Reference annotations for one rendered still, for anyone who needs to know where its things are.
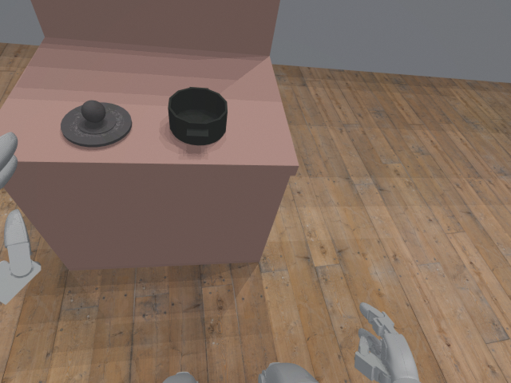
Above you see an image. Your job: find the lid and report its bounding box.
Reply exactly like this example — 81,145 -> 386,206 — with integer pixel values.
61,102 -> 132,148

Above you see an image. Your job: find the knob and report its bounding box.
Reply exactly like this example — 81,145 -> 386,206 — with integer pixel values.
81,101 -> 105,123

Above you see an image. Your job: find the robot right hand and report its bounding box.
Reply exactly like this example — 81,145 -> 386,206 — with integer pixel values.
355,302 -> 419,383

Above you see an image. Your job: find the table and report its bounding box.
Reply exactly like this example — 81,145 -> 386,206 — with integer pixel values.
0,0 -> 299,270

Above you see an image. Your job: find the robot left hand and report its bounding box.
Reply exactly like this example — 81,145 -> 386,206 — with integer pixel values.
0,132 -> 41,305

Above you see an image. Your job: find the right robot thigh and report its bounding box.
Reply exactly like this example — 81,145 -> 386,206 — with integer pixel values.
258,363 -> 318,383

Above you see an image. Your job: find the pot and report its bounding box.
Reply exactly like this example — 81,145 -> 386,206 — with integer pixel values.
168,87 -> 228,145

